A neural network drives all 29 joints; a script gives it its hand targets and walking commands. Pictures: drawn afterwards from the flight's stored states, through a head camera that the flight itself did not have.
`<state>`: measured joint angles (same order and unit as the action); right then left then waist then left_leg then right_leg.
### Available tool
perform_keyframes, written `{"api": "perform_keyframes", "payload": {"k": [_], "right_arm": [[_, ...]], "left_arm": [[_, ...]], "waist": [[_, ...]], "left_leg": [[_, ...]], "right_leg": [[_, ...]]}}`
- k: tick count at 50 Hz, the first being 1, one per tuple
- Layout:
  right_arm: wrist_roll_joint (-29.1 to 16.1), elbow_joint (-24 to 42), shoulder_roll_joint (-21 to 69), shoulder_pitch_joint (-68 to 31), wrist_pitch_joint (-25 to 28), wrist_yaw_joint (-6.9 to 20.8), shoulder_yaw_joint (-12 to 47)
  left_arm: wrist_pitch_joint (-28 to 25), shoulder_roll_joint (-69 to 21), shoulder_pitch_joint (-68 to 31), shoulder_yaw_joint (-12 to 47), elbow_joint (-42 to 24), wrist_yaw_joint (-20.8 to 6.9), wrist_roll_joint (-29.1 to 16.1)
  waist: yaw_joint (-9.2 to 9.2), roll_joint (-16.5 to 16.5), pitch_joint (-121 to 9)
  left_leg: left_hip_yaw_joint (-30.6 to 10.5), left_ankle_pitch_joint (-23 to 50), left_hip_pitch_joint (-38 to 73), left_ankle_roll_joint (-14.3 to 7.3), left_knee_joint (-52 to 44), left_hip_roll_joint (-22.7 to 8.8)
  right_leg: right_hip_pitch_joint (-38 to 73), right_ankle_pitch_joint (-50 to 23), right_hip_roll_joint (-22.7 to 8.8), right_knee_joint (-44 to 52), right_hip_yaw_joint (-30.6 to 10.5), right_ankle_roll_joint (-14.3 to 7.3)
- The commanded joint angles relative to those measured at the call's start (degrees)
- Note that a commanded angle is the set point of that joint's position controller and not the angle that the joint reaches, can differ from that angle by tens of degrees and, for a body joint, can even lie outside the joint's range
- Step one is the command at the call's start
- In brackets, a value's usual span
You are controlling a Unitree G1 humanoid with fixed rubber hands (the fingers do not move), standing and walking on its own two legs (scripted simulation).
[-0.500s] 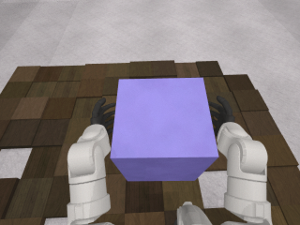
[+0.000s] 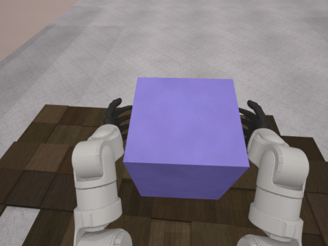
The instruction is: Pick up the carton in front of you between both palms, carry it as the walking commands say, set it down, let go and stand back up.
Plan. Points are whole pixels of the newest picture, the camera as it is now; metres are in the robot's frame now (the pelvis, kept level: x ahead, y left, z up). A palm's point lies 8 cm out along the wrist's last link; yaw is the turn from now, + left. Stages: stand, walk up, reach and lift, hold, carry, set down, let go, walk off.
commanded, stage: carry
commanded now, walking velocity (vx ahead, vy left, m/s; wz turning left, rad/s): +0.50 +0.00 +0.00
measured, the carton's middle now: (181, 144) +0.35 +0.01 +0.08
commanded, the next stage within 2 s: none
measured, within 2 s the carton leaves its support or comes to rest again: neither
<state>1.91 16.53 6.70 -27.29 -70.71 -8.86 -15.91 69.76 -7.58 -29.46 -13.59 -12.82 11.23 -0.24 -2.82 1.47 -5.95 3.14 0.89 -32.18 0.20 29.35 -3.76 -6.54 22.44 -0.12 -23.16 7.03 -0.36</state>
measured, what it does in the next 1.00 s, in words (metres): walks ahead: left foot 0.03 m lower, then right foot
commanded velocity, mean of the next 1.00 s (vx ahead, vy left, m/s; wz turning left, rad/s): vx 0.50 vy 0.00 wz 0.00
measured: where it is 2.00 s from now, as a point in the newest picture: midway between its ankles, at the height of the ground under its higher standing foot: (178, 116)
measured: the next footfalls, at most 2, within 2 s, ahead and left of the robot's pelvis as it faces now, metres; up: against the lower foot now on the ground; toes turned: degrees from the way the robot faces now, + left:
left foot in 0.08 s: +0.21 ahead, +0.11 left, -0.03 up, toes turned +2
right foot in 0.52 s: +0.55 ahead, -0.07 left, +0.00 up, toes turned -10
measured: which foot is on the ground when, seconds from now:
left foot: up 0.00-0.06, down 0.08-0.56, up 0.58-0.92, down 0.94-1.00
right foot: down 0.00-0.10, up 0.12-0.50, down 0.52-0.96, up 0.98-1.00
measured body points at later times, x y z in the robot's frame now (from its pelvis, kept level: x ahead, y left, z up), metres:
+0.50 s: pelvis +0.35 +0.03 -0.03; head +0.34 +0.04 +0.42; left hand +0.62 +0.17 +0.04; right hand +0.60 -0.13 +0.05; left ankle +0.18 +0.11 -0.76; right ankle +0.50 -0.08 -0.73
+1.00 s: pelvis +0.65 +0.05 -0.02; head +0.64 +0.07 +0.43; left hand +1.01 +0.20 +0.15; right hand +1.00 -0.11 +0.15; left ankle +0.74 +0.13 -0.74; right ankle +0.52 -0.06 -0.71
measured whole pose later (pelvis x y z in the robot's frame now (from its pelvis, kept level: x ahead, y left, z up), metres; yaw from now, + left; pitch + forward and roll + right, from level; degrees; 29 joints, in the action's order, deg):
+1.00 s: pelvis +0.65 +0.05 -0.02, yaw -2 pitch +4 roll -1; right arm -1.3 3.8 3.1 -35.7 -65.7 -11.7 -14.9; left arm 67.1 -1.9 -35.9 -13.4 -4.7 12.2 -1.6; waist 0.2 -1.0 -5.5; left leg 7.9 -6.2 -29.0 -5.7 34.3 -1.5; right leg -14.5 27.7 -3.2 -46.3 5.8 -0.6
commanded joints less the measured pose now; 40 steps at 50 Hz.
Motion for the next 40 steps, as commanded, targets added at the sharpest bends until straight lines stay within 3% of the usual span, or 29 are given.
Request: {"api": "perform_keyframes", "payload": {"k": [1,3,4,5,6,7,8,9,11,13,17,19,22,25,26,27,28,29,30,31,32,33,35,38,40], "right_arm": [[-11.31,2.58,39.91,-26.18,-1.1,1.77,35.78],[-12.18,3.87,40.97,-22.03,-1.44,2.66,36.94],[-12.17,4.33,41.22,-19.59,-1.47,3.05,37.32],[-11.66,4.63,39.63,-18.74,-1.5,3.13,37.25],[-12.28,4.99,40.6,-18.06,-1.35,3.22,38.36],[-13.24,7.09,43.4,-15.84,-1.04,3.78,39.48],[-14.19,9.53,46.88,-15.03,-0.62,4.59,41.22],[-15.17,10.81,50.83,-13.4,0.02,5.56,42.9],[-15.74,12.94,53.85,-11.03,1.29,7.03,43.9],[-16.47,13.48,55.41,-6.42,2.33,8.31,45.33],[-16.4,12.78,54.54,-1.21,4.12,10.56,47.35],[-16.03,12.32,52.64,-0.22,5.0,11.09,47.82],[-14.89,11.77,48.46,0.65,6.15,10.38,47.5],[-14.14,11.85,43.89,-1.39,7.03,8.4,46.8],[-13.85,11.57,42.16,-2.3,7.17,7.62,46.28],[-13.92,12.26,40.15,-5.84,7.32,6.86,46.33],[-13.9,12.82,38.58,-8.35,7.41,6.22,46.41],[-13.72,11.91,37.98,-10.32,7.65,5.54,45.99],[-13.67,10.24,38.71,-11.58,8.09,4.84,45.43],[-13.31,8.85,38.89,-13.04,8.6,4.2,43.92],[-12.41,6.82,38.35,-14.37,9.05,3.46,42.25],[-11.26,4.63,37.78,-15.83,9.45,2.69,40.84],[-9.19,1.54,35.86,-17.9,9.84,1.13,38.49],[-8.88,-0.79,32.97,-23.22,9.49,-0.78,36.32],[-9.82,-1.98,31.63,-25.96,8.72,-1.55,35.37]], "left_arm": [[1.47,-40.33,-24.66,34.89,-4.88,-4.51,-11.21],[1.93,-41.18,-20.93,36.03,-6.99,-4.74,-10.15],[2.25,-40.65,-19.7,36.49,-8.17,-4.85,-10.04],[2.83,-41.77,-19.51,37.74,-9.62,-4.99,-10.92],[3.05,-43.1,-18.1,38.85,-10.82,-5.23,-11.42],[2.69,-44.0,-18.1,40.13,-13.08,-5.68,-11.69],[2.1,-46.29,-17.08,41.3,-14.05,-6.27,-12.05],[1.42,-48.37,-15.16,42.32,-15.29,-6.86,-12.3],[0.08,-54.16,-10.52,45.09,-15.99,-8.14,-13.16],[-1.35,-55.5,-4.11,45.77,-16.07,-8.77,-12.29],[-3.6,-55.53,1.76,46.96,-15.52,-9.6,-10.36],[-4.44,-54.21,2.59,47.38,-15.38,-9.95,-10.13],[-5.28,-50.03,2.09,47.51,-15.64,-9.67,-10.06],[-5.78,-45.36,-0.51,46.82,-15.25,-8.66,-10.68],[-6.0,-44.13,-2.01,46.11,-14.7,-8.19,-10.81],[-6.4,-43.05,-2.52,44.94,-13.46,-7.71,-10.5],[-6.99,-40.99,-4.92,43.67,-12.82,-7.2,-10.43],[-7.17,-41.15,-4.09,42.54,-10.03,-6.82,-10.23],[-7.51,-40.45,-6.82,42.11,-10.55,-6.41,-10.85],[-7.89,-40.89,-10.83,42.82,-10.33,-6.07,-11.67],[-8.26,-40.51,-14.56,43.09,-10.02,-5.71,-12.06],[-8.58,-39.74,-17.73,43.08,-9.06,-5.38,-12.43],[-8.92,-38.01,-21.49,42.34,-7.4,-4.71,-13.11],[-8.59,-34.55,-24.94,39.48,-4.66,-3.41,-13.44],[-7.85,-32.48,-26.02,37.02,-2.85,-2.42,-13.01]], "waist": [[0.75,-8.73,-10.6],[3.01,-5.41,-15.49],[4.19,-1.39,-18.78],[3.72,11.67,-21.34],[3.95,20.01,-23.85],[4.14,14.07,-20.7],[4.36,7.69,-19.86],[4.53,3.84,-18.01],[3.97,4.33,-19.01],[3.93,7.01,-19.77],[4.04,6.62,-14.69],[4.09,6.49,-10.51],[4.22,7.65,-7.0],[3.33,8.92,-9.56],[2.13,7.64,-13.02],[0.16,3.23,-17.79],[-2.72,-12.06,-22.74],[-1.6,-14.89,-21.62],[-0.38,-11.37,-20.75],[-0.01,-5.34,-19.22],[0.23,-1.65,-17.45],[0.91,-1.54,-16.58],[1.63,-3.93,-14.7],[0.77,-7.08,-11.95],[0.35,-8.36,-11.89]], "left_leg": [[3.22,5.4,4.89,-0.57,-7.27,0.46],[8.69,2.23,23.65,0.03,-10.05,3.5],[6.18,-0.66,35.04,0.71,-7.1,0.42],[-13.36,12.68,46.5,-3.16,-2.39,-13.5],[-28.97,6.14,54.3,-11.06,-9.08,-19.29],[-29.54,5.62,51.69,-11.49,-11.39,-18.85],[-26.32,8.88,49.1,-10.92,-11.08,-17.05],[-23.24,13.5,44.72,-10.04,-11.75,-15.34],[-18.36,9.21,43.11,-8.11,-13.16,-13.88],[-15.52,9.37,45.81,-8.34,-13.31,-13.16],[-9.4,16.54,45.19,-8.4,-14.39,-11.13],[-5.78,18.8,41.05,-7.52,-15.19,-8.43],[-2.13,27.58,39.48,-7.21,-14.45,-7.13],[3.6,43.28,33.08,-5.75,-4.51,-5.86],[6.2,41.31,29.29,-4.37,5.0,-4.63],[6.34,28.59,17.61,-2.36,17.41,-1.87],[5.32,3.49,2.23,0.68,43.08,5.87],[-2.06,-24.73,-5.07,-1.25,52.54,7.79],[-5.67,-25.66,-8.1,-3.28,56.31,3.58],[-5.69,-24.75,-8.35,-4.11,54.22,1.41],[-6.22,-23.67,-7.73,-4.87,50.12,-0.09],[-6.11,-22.64,-5.99,-5.13,46.44,-1.06],[-3.88,-21.44,-4.34,-4.66,38.63,-1.38],[0.79,-16.21,-0.74,-2.94,20.85,-0.46],[2.83,-10.89,2.09,-2.47,12.68,0.65]], "right_leg": [[10.59,-30.86,-12.15,0.88,-5.99,-5.48],[6.5,-36.92,-8.43,-13.88,-0.16,-2.14],[-1.48,-27.79,-6.92,-24.7,1.89,-0.39],[-15.05,-11.19,-3.46,-36.11,0.79,1.88],[-29.8,5.28,1.92,-47.8,-2.15,2.82],[-34.68,7.19,-0.3,-49.52,-4.61,2.14],[-34.94,6.32,-1.65,-48.59,-5.23,1.54],[-33.48,3.78,-2.92,-45.12,-5.09,1.58],[-31.09,-1.33,-4.52,-39.19,-6.02,1.2],[-33.83,-1.45,-4.04,-37.37,-4.39,1.2],[-37.56,-4.0,-3.65,-29.13,-0.13,1.47],[-34.71,-8.23,-2.18,-21.75,2.66,1.1],[-31.44,-18.28,-0.62,-14.93,4.98,-0.31],[-13.14,-18.09,5.11,-10.58,11.06,-2.11],[-2.24,-18.07,6.23,-6.85,11.12,-2.8],[11.32,-12.77,-0.73,-5.69,-0.72,-7.13],[21.09,-2.66,-17.8,1.2,-30.29,-17.58],[19.53,-11.49,-20.8,7.02,-40.17,-19.05],[17.28,-13.11,-20.54,4.29,-34.95,-18.28],[12.74,-15.04,-19.72,3.6,-30.6,-16.45],[7.88,-11.86,-18.71,4.35,-26.91,-14.53],[3.62,-6.07,-17.6,5.74,-23.79,-12.8],[-1.87,-1.32,-16.47,8.1,-18.1,-12.29],[-5.99,-6.06,-14.06,9.68,-9.57,-12.13],[-5.49,-9.24,-12.97,9.03,-6.49,-11.59]]}}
